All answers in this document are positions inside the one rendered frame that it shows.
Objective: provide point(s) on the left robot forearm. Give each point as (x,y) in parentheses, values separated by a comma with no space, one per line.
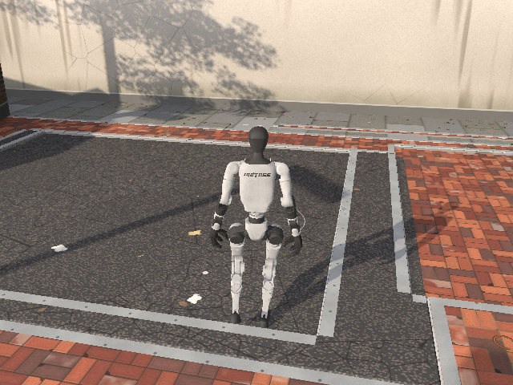
(219,214)

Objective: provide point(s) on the humanoid robot head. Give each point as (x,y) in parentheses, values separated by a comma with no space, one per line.
(258,138)

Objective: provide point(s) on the robot right upper arm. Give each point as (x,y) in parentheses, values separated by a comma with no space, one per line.
(282,169)

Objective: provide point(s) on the right robot forearm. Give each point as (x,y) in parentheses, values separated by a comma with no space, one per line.
(291,213)

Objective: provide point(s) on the robot left hand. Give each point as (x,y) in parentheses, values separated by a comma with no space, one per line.
(214,236)

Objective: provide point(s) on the left robot foot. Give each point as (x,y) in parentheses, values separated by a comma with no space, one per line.
(235,318)

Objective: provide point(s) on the robot left upper arm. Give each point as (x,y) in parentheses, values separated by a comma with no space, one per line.
(228,182)

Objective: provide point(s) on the robot right hand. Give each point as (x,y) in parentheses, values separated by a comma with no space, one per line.
(297,246)

